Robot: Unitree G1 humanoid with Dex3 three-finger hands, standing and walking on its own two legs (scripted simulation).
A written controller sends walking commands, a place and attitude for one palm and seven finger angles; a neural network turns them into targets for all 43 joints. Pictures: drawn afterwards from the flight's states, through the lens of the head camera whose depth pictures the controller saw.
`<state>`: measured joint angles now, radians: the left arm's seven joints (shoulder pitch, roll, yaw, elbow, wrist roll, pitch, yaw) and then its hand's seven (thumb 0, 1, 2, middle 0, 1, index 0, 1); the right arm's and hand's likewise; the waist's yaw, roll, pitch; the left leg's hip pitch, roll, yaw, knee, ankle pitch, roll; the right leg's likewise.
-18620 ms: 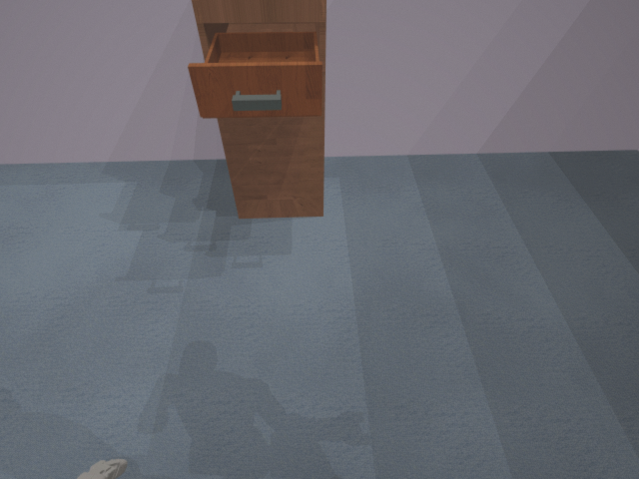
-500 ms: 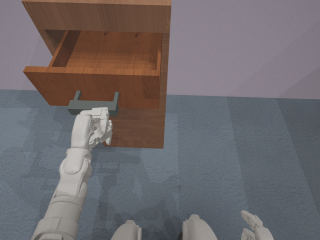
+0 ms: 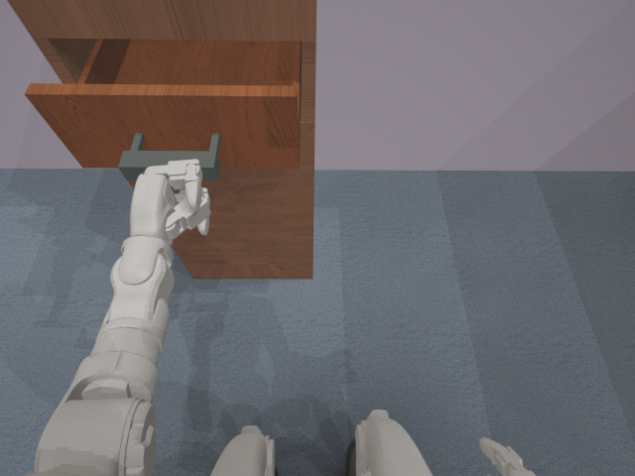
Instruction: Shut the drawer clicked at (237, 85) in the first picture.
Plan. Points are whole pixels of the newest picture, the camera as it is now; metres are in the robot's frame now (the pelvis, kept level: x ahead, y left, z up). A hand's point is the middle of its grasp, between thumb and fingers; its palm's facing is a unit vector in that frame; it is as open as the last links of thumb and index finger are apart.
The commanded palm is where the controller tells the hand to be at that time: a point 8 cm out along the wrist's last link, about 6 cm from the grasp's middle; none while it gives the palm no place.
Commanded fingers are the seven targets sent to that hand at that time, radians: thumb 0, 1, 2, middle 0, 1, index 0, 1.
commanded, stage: push the drawer shut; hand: left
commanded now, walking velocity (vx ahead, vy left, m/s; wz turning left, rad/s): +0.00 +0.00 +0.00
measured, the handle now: (174, 153) +0.52 +0.18 +0.05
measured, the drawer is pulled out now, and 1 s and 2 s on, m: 0.11 0.00 0.00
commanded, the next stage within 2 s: pull the fist back off the drawer in 1.12 s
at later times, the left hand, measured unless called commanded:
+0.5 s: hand (206, 168) +0.50 +0.14 +0.05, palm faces -0.03 -1.00 -0.04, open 3.3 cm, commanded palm +0.48 +0.19 +0.06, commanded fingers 0.00 0.90 0.90 -1.40 -1.60 -1.40 -1.60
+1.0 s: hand (210, 141) +0.55 +0.14 +0.05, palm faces -0.03 -1.00 -0.05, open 3.1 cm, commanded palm +0.55 +0.18 +0.06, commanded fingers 0.00 0.90 0.90 -1.40 -1.60 -1.40 -1.60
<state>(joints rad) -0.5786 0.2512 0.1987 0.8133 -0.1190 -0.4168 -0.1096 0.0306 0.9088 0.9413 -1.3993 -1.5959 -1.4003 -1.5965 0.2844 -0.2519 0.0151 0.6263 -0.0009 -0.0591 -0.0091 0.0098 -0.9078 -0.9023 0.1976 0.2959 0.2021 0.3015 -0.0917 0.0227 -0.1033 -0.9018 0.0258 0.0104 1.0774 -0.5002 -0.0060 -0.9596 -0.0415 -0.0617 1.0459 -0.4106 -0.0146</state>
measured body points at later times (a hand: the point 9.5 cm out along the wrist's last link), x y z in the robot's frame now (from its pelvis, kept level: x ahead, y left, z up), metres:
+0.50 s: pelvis +0.00 +0.01 -0.01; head +0.13 +0.01 +0.42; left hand +0.49 +0.19 +0.06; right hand +0.02 -0.26 -0.13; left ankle +0.01 +0.12 -0.66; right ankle +0.05 -0.11 -0.66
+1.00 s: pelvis +0.00 +0.01 -0.02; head +0.16 +0.02 +0.40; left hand +0.54 +0.19 +0.06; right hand -0.02 -0.25 -0.13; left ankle +0.01 +0.12 -0.66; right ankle +0.05 -0.11 -0.66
